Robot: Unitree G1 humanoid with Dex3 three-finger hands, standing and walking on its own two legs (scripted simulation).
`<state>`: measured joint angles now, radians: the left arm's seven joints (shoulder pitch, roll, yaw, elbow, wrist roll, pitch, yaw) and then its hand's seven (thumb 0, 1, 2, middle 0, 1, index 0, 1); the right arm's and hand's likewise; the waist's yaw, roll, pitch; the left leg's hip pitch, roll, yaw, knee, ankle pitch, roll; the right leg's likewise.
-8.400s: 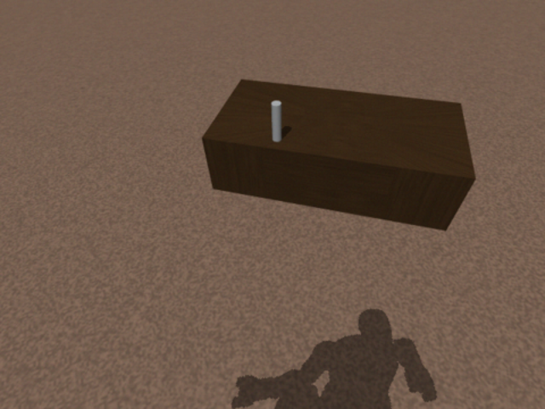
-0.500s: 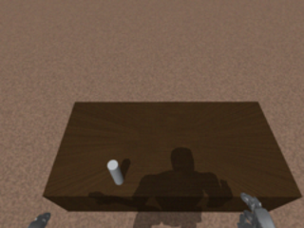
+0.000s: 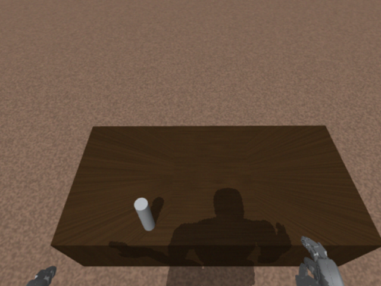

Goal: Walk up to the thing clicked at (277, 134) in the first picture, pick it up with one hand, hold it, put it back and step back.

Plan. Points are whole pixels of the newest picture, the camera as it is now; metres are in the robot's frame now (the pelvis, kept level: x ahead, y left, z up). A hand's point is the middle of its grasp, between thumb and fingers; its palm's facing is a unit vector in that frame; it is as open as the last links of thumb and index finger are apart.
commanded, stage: go down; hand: left
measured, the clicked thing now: (145, 215) +0.41 +0.16 -0.30
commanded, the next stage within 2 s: none
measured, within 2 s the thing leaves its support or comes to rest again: neither
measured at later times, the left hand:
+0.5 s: hand out of the picture +0.16 +0.28 -0.08, palm faces +0.06 -0.94 -0.34, open 17.3 cm
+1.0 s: hand (53, 229) +0.29 +0.31 -0.05, palm faces +0.04 -0.98 -0.18, open 17.5 cm
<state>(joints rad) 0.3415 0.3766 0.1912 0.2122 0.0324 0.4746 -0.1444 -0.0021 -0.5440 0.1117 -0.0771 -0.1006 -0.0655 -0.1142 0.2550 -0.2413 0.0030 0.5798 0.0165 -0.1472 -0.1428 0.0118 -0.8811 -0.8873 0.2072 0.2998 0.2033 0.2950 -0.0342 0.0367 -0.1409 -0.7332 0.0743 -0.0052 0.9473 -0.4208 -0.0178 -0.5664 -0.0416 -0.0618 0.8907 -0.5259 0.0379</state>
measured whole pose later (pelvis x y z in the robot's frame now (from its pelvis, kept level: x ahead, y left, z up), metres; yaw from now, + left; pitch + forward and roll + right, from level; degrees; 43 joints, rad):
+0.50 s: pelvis -0.02 +0.00 -0.01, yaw +1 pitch +12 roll -3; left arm 0.26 0.42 0.22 0.21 0.00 0.49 -0.13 -0.01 -0.53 0.14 -0.07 -0.09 -0.05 -0.11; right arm 0.27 -0.24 0.04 0.60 0.02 -0.24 -0.20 0.01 -0.87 -0.89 0.21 0.30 0.20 0.30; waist -0.04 0.04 -0.14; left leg -0.80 0.07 -0.03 1.01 -0.42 -0.02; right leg -0.62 -0.04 -0.08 0.96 -0.53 0.04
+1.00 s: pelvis -0.02 +0.01 -0.01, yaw -2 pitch +15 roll -3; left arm -0.23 0.58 0.44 0.84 -0.02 0.02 -0.41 -0.01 -0.56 0.10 -0.07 -0.06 -0.04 -0.09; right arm 0.34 -0.27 0.01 0.70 -0.02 -0.22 -0.14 0.01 -0.90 -0.90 0.21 0.30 0.20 0.30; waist -0.07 0.01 -0.09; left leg -0.87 0.09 0.01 1.01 -0.41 -0.01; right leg -0.72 -0.03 -0.03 0.97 -0.51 0.04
